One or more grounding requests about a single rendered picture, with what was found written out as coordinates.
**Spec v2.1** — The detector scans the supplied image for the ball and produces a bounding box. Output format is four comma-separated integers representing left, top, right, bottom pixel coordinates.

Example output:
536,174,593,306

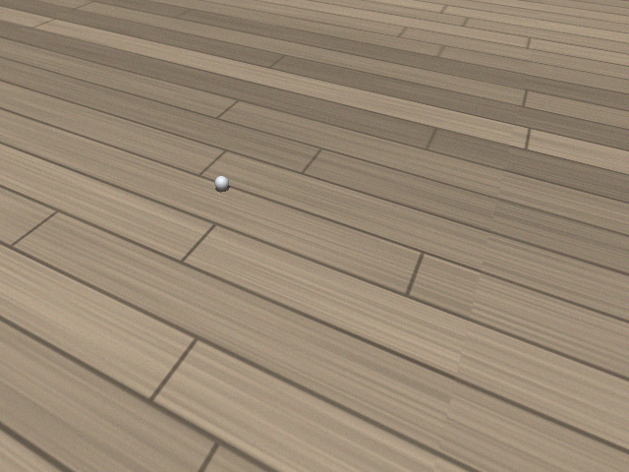
214,176,229,190

